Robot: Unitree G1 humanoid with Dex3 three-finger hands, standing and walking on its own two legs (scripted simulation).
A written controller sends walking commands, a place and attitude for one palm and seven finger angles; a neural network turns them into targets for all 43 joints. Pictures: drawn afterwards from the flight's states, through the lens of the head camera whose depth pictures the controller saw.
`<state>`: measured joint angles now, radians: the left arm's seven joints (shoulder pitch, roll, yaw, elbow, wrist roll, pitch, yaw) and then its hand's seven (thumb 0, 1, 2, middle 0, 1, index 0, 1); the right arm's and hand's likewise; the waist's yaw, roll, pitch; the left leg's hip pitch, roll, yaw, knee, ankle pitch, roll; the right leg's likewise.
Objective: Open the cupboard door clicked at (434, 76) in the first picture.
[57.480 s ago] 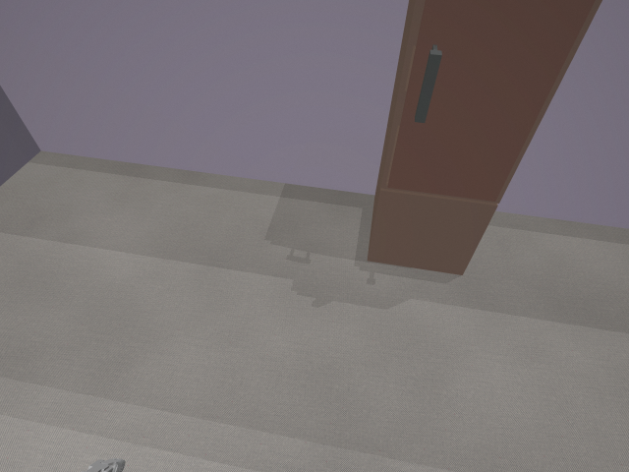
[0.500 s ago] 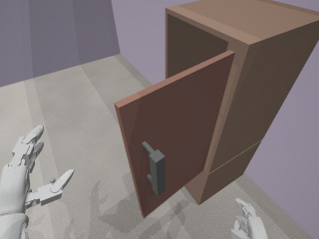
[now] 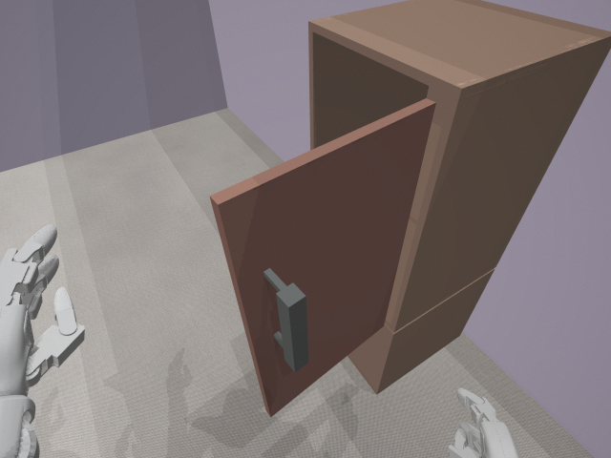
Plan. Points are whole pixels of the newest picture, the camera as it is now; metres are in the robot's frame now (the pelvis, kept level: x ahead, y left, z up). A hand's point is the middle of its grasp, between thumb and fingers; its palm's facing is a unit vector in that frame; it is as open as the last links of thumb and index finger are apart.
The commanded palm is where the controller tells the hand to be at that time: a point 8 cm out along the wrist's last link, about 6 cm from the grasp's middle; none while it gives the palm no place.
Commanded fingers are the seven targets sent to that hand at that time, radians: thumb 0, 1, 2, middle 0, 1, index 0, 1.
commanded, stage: draw the hand back to the body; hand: left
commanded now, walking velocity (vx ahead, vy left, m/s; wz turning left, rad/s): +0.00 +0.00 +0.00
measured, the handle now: (284, 320) +0.30 +0.08 +0.02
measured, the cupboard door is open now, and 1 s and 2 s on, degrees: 96 96 96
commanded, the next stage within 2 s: step back with the hand held close in 0.04 s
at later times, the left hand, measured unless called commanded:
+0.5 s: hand (70, 354) +0.16 +0.26 +0.15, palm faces +0.34 -0.79 -0.51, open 7.4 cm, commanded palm +0.10 +0.30 +0.17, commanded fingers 0.00 0.90 0.90 -0.20 -0.30 -0.20 -0.30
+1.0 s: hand (7, 417) +0.10 +0.27 +0.15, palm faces +0.43 -0.78 -0.45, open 7.4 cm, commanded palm +0.03 +0.32 +0.17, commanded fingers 0.00 0.90 0.90 -0.20 -0.30 -0.20 -0.30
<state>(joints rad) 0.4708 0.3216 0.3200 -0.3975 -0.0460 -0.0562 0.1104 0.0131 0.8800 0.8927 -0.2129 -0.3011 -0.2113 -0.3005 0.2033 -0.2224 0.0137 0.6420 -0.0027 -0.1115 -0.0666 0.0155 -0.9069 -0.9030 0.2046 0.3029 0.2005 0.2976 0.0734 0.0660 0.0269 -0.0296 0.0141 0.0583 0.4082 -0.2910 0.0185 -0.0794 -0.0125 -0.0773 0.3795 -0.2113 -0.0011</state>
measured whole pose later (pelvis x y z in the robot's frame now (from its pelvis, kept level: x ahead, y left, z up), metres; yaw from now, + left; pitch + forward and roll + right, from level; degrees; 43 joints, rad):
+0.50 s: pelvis -0.04 +0.00 +0.00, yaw -1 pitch -1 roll +0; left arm 0.56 0.39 0.38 -0.46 -0.03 -0.15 0.12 0.01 0.89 0.90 -0.22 -0.30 -0.21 -0.30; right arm 0.17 -0.24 -0.02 0.58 0.01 -0.03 -0.08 0.01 -0.91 -0.90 0.20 0.30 0.20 0.30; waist 0.01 0.03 0.04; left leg -0.21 0.01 0.08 0.47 -0.25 0.03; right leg -0.26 -0.02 -0.05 0.42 -0.15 0.00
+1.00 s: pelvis -0.11 +0.02 -0.02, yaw +0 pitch -1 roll -1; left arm 0.52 0.39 0.43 -0.56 -0.01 -0.22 0.17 0.01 0.89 0.90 -0.22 -0.30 -0.21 -0.30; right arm 0.21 -0.21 0.00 0.58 0.00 -0.08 -0.07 0.01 -0.91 -0.90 0.21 0.30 0.20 0.30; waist 0.00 -0.01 0.06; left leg -0.42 0.00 0.06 0.68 -0.28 0.05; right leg -0.44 -0.03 -0.06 0.58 -0.17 0.01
